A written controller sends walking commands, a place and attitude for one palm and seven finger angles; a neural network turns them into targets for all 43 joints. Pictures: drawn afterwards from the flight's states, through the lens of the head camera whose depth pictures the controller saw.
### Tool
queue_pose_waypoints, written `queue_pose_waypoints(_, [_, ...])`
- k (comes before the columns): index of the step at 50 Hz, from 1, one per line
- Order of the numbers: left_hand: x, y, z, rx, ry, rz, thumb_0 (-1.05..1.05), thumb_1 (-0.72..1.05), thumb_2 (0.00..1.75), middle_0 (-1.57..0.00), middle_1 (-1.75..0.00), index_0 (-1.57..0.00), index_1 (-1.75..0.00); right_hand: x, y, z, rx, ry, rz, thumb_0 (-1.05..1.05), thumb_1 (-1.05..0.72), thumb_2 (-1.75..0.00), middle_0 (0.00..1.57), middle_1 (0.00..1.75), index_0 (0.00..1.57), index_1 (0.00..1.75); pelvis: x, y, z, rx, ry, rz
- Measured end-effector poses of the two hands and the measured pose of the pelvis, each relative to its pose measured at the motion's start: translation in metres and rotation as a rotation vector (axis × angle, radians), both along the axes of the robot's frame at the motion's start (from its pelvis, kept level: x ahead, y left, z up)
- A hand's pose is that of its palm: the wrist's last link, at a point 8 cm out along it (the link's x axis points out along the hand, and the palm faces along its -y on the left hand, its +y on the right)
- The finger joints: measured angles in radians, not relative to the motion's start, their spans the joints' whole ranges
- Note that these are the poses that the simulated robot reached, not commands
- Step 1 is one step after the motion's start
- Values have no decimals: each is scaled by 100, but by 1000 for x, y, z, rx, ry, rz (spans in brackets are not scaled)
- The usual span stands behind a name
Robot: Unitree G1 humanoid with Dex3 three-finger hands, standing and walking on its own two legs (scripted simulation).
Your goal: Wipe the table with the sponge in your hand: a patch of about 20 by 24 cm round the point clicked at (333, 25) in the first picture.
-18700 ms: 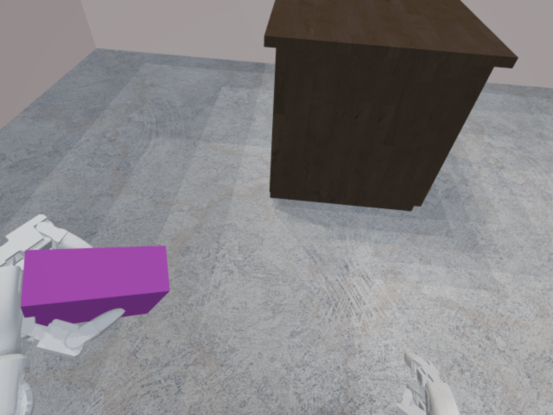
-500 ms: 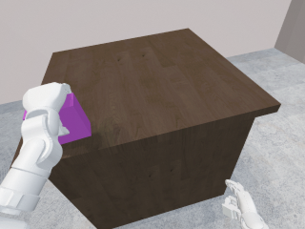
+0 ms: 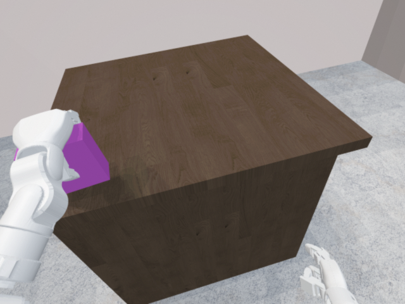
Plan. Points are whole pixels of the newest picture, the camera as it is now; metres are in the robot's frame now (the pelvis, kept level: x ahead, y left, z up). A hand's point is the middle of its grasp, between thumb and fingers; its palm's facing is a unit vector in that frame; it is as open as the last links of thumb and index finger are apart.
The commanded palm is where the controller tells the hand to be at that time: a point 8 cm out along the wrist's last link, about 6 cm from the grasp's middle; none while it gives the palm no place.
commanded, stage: move the sponge above the wiping area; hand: left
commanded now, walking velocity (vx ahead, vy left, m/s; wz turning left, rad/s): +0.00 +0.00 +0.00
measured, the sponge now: (73, 168) +0.30 +0.32 +0.14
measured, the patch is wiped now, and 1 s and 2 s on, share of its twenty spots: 0.00 0.00 0.00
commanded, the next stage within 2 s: none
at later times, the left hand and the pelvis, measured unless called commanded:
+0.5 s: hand (52, 151) +0.29 +0.32 +0.19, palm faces +0.11 -0.05 -0.99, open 9.5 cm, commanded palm +0.25 +0.31 +0.27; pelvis +0.00 +0.02 +0.00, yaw +0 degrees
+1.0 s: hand (64, 148) +0.30 +0.31 +0.19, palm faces +0.08 -0.07 -0.99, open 9.5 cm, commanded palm +0.26 +0.30 +0.28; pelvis +0.00 +0.02 +0.00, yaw +0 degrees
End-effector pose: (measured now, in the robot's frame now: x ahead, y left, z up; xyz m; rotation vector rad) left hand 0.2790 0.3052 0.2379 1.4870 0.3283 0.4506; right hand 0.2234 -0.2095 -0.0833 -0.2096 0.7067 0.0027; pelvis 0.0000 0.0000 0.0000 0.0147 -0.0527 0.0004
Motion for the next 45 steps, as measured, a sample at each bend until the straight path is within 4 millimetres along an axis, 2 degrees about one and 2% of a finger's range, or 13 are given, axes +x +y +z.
queue_pose_waypoints(7, [4, -2, -8, -2, 47, -51, 0, -44, 102, -78, -137, -80, -137, 8, 10, 8, -6, -39, 16, 1, -91, -90, 20, 30, 20, 30, -2, 2, 0, -2, 1, 6])
queue_pose_waypoints(13, [2, -9, 5, 12, -35, -123, 0, -44, 102, -78, -137, -80, -137, 10, 20, 13, 6, -59, 26, 1, -91, -90, 20, 30, 20, 30, 0, 7, 0, -5, -4, -4])
queue_pose_waypoints(18, [-4, 4, 13, 8, -69, -54, 0, -44, 102, -78, -137, -80, -137, 10, 26, 12, 21, -43, 38, 1, -91, -90, 20, 30, 20, 30, -1, 11, 0, -6, -8, -9])
queue_pose_waypoints(23, [-10, 15, 11, -15, -39, 14, 0, -44, 102, -78, -137, -80, -137, 10, 31, 11, 25, -33, 47, 1, -91, -90, 20, 30, 20, 30, -4, 15, 1, -7, -5, 0])
queue_pose_waypoints(31, [-6, -11, -2, -8, 15, -112, 0, -44, 102, -78, -137, -80, -137, 11, 44, 13, 21, -50, 68, 1, -91, -90, 20, 30, 20, 30, -6, 20, 1, -8, -10, 11])
queue_pose_waypoints(36, [3, -20, 10, 18, -46, -157, 0, -44, 102, -79, -137, -80, -137, 10, 50, 15, 36, -55, 76, 1, -91, -90, 20, 30, 20, 30, -6, 19, 2, -7, -10, 1])
queue_pose_waypoints(41, [9, -7, 26, 16, -100, -73, 0, -44, 102, -79, -137, -80, -137, 8, 48, 13, 54, -33, 74, 1, -90, -90, 20, 30, 20, 30, -4, 18, 2, -6, -3, -11])
queue_pose_waypoints(45, [7, 3, 26, -11, -82, -4, 0, -44, 102, -78, -137, -80, -137, 7, 41, 10, 57, -19, 60, 1, -90, -90, 20, 30, 20, 30, -2, 17, 3, -6, 4, -9])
